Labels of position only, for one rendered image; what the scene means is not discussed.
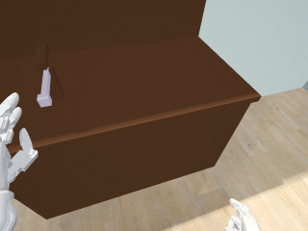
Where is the left robot hand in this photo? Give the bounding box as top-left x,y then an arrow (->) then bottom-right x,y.
0,92 -> 39,191

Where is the counter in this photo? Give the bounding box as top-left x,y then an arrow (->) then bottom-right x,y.
0,0 -> 262,219

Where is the left robot forearm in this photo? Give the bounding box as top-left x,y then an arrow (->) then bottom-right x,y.
0,190 -> 18,231

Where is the right robot hand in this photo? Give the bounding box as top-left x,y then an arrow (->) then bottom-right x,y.
225,198 -> 261,231

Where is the tap lever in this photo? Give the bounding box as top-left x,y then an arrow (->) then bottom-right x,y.
37,67 -> 52,107

